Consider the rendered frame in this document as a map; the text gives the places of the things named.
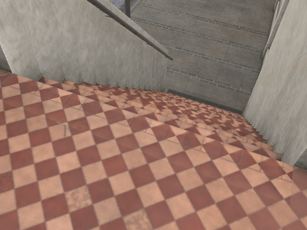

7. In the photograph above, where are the stairs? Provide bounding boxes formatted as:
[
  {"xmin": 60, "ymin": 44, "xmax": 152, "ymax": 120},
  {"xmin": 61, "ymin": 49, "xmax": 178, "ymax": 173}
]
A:
[{"xmin": 39, "ymin": 77, "xmax": 282, "ymax": 162}]

